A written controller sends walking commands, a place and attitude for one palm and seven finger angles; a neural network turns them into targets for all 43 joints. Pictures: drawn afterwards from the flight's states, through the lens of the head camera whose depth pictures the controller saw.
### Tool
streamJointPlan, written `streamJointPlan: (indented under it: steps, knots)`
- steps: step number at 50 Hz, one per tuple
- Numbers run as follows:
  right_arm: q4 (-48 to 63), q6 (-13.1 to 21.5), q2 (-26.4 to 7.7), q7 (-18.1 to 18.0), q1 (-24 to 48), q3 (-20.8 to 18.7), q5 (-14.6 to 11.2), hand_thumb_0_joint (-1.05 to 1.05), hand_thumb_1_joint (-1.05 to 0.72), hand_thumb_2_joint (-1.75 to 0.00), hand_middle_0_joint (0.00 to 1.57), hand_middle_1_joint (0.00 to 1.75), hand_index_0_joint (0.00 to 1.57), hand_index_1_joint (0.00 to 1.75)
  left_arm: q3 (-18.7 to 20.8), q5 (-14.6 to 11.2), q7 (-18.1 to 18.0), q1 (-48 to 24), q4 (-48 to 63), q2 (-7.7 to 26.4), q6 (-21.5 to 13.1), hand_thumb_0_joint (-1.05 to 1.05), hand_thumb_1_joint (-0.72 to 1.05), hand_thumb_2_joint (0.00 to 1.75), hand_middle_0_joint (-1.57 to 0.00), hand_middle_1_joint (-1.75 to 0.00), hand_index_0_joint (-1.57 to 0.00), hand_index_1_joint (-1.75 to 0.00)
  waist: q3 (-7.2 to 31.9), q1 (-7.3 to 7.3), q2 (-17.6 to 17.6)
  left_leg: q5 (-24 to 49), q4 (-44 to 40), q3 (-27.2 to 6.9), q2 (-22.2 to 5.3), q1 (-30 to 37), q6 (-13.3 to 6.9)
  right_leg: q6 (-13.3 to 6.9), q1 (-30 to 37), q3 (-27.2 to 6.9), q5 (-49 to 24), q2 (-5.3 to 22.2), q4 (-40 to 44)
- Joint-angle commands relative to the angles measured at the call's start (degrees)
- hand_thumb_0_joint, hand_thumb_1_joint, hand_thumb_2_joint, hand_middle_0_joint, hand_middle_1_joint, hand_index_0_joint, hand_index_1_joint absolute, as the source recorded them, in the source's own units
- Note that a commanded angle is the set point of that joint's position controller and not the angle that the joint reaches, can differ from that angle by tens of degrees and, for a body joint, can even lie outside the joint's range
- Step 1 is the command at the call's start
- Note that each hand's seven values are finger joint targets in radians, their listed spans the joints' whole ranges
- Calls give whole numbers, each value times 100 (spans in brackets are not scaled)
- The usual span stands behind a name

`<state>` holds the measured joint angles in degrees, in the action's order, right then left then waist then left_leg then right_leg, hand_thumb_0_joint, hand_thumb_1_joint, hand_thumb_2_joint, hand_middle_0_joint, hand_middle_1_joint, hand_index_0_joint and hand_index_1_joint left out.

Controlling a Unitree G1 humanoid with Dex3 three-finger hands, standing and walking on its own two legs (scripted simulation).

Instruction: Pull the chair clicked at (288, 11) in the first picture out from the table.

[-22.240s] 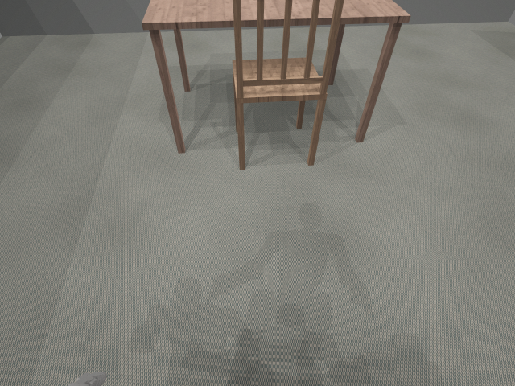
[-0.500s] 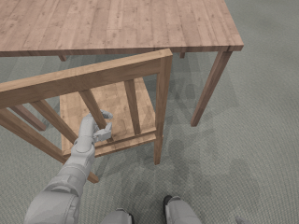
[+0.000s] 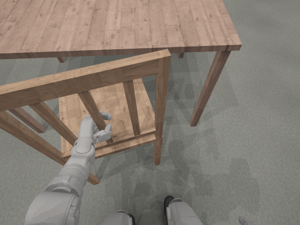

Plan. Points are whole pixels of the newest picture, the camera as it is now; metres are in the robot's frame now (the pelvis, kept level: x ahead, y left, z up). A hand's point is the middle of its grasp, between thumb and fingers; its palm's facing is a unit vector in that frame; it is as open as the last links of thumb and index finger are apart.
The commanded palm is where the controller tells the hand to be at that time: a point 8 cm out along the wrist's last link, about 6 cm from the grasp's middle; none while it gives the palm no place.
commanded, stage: step backward, pulling the chair out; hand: left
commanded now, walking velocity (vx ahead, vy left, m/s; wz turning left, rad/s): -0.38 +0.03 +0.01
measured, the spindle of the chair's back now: (99, 121) +0.41 +0.15 -0.04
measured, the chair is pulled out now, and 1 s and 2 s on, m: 0.15 0.17 0.17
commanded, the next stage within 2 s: stop walking, hand still on the chair in 0.32 s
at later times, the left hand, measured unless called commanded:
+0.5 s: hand (106, 132) +0.38 +0.13 -0.06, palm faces +0.00 -0.98 -0.21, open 5.3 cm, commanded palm +0.36 +0.18 -0.04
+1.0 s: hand (107, 137) +0.36 +0.12 -0.05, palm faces +0.02 -0.98 -0.18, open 5.4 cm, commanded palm +0.34 +0.18 -0.04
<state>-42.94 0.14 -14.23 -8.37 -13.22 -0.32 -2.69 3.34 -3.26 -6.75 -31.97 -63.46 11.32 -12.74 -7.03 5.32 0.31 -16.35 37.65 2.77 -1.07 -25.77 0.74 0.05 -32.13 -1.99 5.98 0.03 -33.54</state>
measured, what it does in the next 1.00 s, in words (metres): shifts its weight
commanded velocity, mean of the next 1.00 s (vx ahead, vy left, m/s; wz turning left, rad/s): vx -0.15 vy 0.01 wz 0.00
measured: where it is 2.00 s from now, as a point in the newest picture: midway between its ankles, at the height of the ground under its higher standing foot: outside the picture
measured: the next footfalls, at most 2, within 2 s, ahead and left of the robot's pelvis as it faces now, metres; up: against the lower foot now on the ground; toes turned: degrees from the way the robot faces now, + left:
none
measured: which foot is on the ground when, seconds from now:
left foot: down 0.00-1.00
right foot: down 0.00-1.00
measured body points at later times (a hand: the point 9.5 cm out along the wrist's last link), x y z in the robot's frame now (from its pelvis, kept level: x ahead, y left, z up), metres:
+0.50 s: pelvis +0.00 +0.00 +0.00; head +0.09 -0.01 +0.44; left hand +0.37 +0.18 -0.04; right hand +0.05 -0.28 -0.13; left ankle +0.03 +0.13 -0.72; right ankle +0.12 -0.11 -0.72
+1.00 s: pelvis +0.07 +0.00 +0.02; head +0.10 -0.02 +0.46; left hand +0.35 +0.18 -0.04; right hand +0.20 -0.26 -0.10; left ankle +0.03 +0.13 -0.72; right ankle +0.12 -0.11 -0.72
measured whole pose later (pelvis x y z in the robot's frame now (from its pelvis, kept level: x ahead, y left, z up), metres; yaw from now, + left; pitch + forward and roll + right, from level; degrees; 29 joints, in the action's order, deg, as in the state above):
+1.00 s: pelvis +0.07 +0.00 +0.02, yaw -1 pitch +0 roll +0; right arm -37.8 -2.3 -14.0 -7.5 -9.9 0.3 -1.8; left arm -0.6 -2.9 -6.0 -11.8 -46.9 6.9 -5.3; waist -3.8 1.8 2.0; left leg -18.7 29.1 3.1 -2.8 -10.5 1.7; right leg -0.7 -18.8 -0.6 10.1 -1.0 -28.6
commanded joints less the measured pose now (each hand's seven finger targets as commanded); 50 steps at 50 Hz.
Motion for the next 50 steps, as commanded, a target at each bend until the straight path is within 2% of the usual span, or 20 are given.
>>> streamJointPlan:
  steps: [1, 4, 6, 9, 13, 15, 17, 20, 21, 22, 23, 27, 31, 33, 35, 37, 38, 41, 44, 50]
  knots:
    - [389, 248, -867, -108, -497, -266, -11, 0, -90, -90, 20, 30, 20, 30, 104, 191, -81, -2070, 1125, 1276, -451, 0, 90, 90, -50, -145, -50, -145, 2737, -172, 179, 199, -768, -542, -603, 864, -118, -7, 1382, -469, 279, 698, 605]
    - [395, 272, -873, -115, -424, -266, -4, 0, -90, -90, 20, 30, 20, 30, 142, 189, -97, -2069, 1171, 1307, -445, 0, 90, 90, -50, -145, -50, -145, 2803, -218, 552, 861, -916, -609, -862, 767, -171, 60, 1610, -264, -212, 533, 100]
    - [404, 271, -826, -107, -429, -268, 5, 0, -90, -90, 20, 30, 20, 30, 119, 187, -86, -2114, 1232, 1266, -441, 0, 90, 90, -50, -145, -50, -145, 2880, -211, 447, 1157, -785, -605, -879, 764, -131, 15, 1683, -329, -684, 593, -10]
    - [382, 228, -838, -115, -518, -286, -3, 0, -90, -90, 20, 30, 20, 30, 139, 186, -80, -2074, 1171, 1356, -395, 0, 90, 90, -50, -145, -50, -145, 2849, -167, 233, 757, -546, -476, -674, 778, -41, -66, 1596, -549, -873, 793, 214]
    - [339, 206, -850, -105, -639, -322, -20, 0, -90, -90, 20, 30, 20, 30, 229, 166, -91, -1976, 1041, 1504, -388, 0, 90, 90, -50, -145, -50, -145, 2797, -129, -326, -451, -171, -333, -233, 952, 10, -217, 1426, -1014, -65, 1214, 1127]
    - [362, 187, -859, -73, -608, -294, -32, 0, -90, -90, 20, 30, 20, 30, 155, 180, -78, -2002, 1040, 1429, -350, 0, 90, 90, -50, -145, -50, -145, 2782, -131, -388, -657, -183, -329, -150, 1060, -10, -213, 1376, -999, 258, 1307, 1378]
    - [376, 198, -892, -72, -553, -275, -25, 0, -90, -90, 20, 30, 20, 30, 132, 200, -74, -1986, 1052, 1336, -355, 0, 90, 90, -50, -145, -50, -145, 2848, -145, -73, -206, -594, -446, -322, 1115, -61, -107, 1467, -694, 220, 1077, 1176]
    - [469, 245, -953, -83, -393, -254, -39, 0, -90, -90, 20, 30, 20, 30, 44, 158, -61, -2067, 1196, 1194, -350, 0, 90, 90, -50, -145, -50, -145, 2771, -212, 608, 654, -1281, -747, -948, 914, -244, 117, 1635, -80, 380, 437, 268]
    - [483, 252, -915, -86, -339, -246, -16, 0, -90, -90, 20, 30, 20, 30, 22, 154, -51, -2084, 1236, 1120, -355, 0, 90, 90, -50, -145, -50, -145, 2727, -252, 886, 1012, -1329, -802, -1087, 824, -293, 88, 1686, -34, 207, 375, -55]
    - [831, 199, -831, -51, -210, -272, 46, 0, -90, -90, 20, 30, 20, 30, 23, 158, -23, -1917, 2332, 1092, -401, 0, 90, 90, -50, -145, -50, -145, 2996, -383, 1103, 1305, -1353, -906, -1223, 902, -332, 39, 2072, -55, 34, 390, -296]
    - [876, 147, -824, -80, -103, -271, 69, 0, -90, -90, 20, 30, 20, 30, 94, 144, -31, -1812, 2414, 1143, -326, 0, 90, 90, -50, -145, -50, -145, 3038, -410, 1193, 1529, -1254, -896, -1254, 989, -376, 16, 2190, -78, -101, 384, -357]
    - [1019, 3, -774, -57, -19, -231, 16, 0, -90, -90, 20, 30, 20, 30, -12, 95, -6, -1204, 2572, 980, 58, 0, 90, 90, -50, -145, -50, -145, 2645, -458, 635, 234, -1000, -579, -1004, 597, -193, -113, 2252, -414, 54, 614, -121]
    - [965, 7, -725, -67, -102, -225, 16, 0, -90, -90, 20, 30, 20, 30, 17, 93, -5, -719, 2552, 978, 211, 0, 90, 90, -50, -145, -50, -145, 2473, -407, -60, -625, -683, -375, -526, 1040, -94, -203, 1860, -902, 556, 879, 745]
    - [923, 20, -740, -76, -133, -240, 28, 0, -90, -90, 20, 30, 20, 30, 77, 105, -15, -545, 2576, 1027, 258, 0, 90, 90, -50, -145, -50, -145, 2421, -381, -122, -565, -676, -350, -447, 1296, -84, -241, 1837, -951, 478, 925, 961]
    - [952, 42, -691, -42, -48, -201, 32, 0, -90, -90, 20, 30, 20, 30, -20, 126, 7, -328, 2577, 825, 294, 0, 90, 90, -50, -145, -50, -145, 2420, -396, -104, -160, -824, -349, -502, 1445, -111, -168, 1936, -777, 229, 820, 880]
    - [982, 52, -672, -31, 63, -185, 40, 0, -90, -90, 20, 30, 20, 30, -77, 134, 13, -171, 2668, 707, 315, 0, 90, 90, -50, -145, -50, -145, 2418, -407, 43, 429, -956, -386, -625, 1583, -126, -121, 2083, -568, -335, 720, 700]
    - [963, 61, -699, -44, 116, -190, 48, 0, -90, -90, 20, 30, 20, 30, -47, 139, -4, -132, 2755, 771, 329, 0, 90, 90, -50, -145, -50, -145, 2412, -411, 331, 727, -1016, -387, -660, 1683, -120, -115, 2144, -503, -691, 671, 651]
    - [1019, 30, -653, -17, 165, -179, 62, 0, -90, -90, 20, 30, 20, 30, -133, 150, 22, 195, 2803, 594, 389, 0, 90, 90, -50, -145, -50, -145, 2473, -418, 206, 1412, -1001, -351, -719, 1854, -74, -129, 2377, -388, -1464, 664, 510]
    - [1021, -1, -648, -12, 209, -165, 82, 0, -90, -90, 20, 30, 20, 30, -207, 156, 27, 423, 2851, 523, 449, 0, 90, 90, -50, -145, -50, -145, 2301, -400, 448, 1597, -1114, -316, -705, 1927, -36, -164, 2389, -369, -1687, 650, 558]
    - [1084, -110, -596, 24, 276, -150, 100, 0, -90, -90, 20, 30, 20, 30, -284, 158, 40, 780, 2805, 404, 508, 0, 90, 90, -50, -145, -50, -145, 2136, -397, 252, 1406, -1214, -249, -627, 1986, -26, -187, 2451, -401, -1616, 657, 752]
